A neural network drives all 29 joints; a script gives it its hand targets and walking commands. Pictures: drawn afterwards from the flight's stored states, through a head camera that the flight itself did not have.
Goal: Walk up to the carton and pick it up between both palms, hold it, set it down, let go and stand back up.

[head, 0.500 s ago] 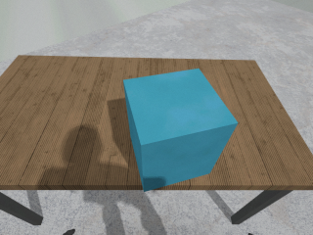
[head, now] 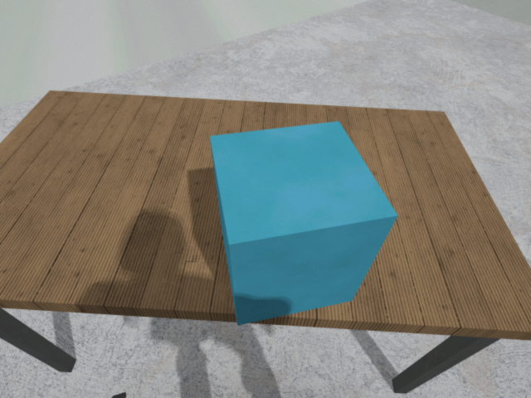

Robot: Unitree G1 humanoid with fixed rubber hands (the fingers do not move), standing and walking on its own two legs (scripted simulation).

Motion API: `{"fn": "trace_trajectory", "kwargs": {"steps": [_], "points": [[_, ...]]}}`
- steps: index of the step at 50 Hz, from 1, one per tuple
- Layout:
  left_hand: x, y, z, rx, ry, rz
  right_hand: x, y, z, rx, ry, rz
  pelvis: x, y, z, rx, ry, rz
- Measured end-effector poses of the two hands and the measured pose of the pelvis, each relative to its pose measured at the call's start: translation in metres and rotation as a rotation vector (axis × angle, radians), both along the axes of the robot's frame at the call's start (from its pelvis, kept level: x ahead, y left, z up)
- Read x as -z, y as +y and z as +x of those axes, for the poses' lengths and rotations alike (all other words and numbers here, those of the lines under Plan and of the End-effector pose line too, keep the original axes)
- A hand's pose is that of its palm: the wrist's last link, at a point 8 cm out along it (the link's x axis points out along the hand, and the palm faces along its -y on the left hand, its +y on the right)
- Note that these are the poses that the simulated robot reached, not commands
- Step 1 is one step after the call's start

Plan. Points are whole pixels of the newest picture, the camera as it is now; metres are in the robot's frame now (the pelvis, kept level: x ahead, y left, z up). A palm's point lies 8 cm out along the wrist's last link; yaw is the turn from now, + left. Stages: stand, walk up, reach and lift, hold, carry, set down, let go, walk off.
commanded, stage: walk up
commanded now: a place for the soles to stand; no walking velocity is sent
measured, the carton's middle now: (287, 225) +0.37 -0.01 +0.04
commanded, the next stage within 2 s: reach and lift in 0.52 s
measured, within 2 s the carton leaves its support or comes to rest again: neither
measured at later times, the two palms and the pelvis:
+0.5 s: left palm out of the picture +0.06 +0.26 -0.12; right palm out of the picture +0.08 -0.26 -0.11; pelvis +0.00 -0.01 +0.00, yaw +3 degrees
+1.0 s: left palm out of the picture +0.13 +0.21 -0.09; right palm out of the picture +0.12 -0.28 -0.08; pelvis -0.01 -0.03 +0.01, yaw -4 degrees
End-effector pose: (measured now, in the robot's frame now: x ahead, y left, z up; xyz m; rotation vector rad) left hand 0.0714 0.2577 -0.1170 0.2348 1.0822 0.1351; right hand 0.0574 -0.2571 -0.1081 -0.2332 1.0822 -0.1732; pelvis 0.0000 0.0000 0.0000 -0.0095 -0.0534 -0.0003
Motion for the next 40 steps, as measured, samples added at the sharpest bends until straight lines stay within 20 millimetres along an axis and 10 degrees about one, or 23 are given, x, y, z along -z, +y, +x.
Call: {"fn": "trace_trajectory", "kwargs": {"steps": [29, 36, 40], "points": [[0.011, 0.006, -0.018, -0.102, 0.089, 0.018, 0.008, -0.007, 0.035, -0.077, -0.011, -0.025, 0.008, -0.01, 0.0, -0.043, 0.02, 0.0], [-0.004, -0.002, 0.082, -0.021, -0.038, 0.05, 0.004, -0.002, 0.101, -0.09, -0.225, 0.031, 0.024, -0.017, -0.019, 0.031, 0.014, 0.014], [-0.04, -0.035, 0.118, 0.043, -0.208, 0.002, -0.02, -0.001, 0.101, -0.084, -0.314, 0.067, 0.009, -0.021, -0.015, 0.039, -0.038, 0.001]]}}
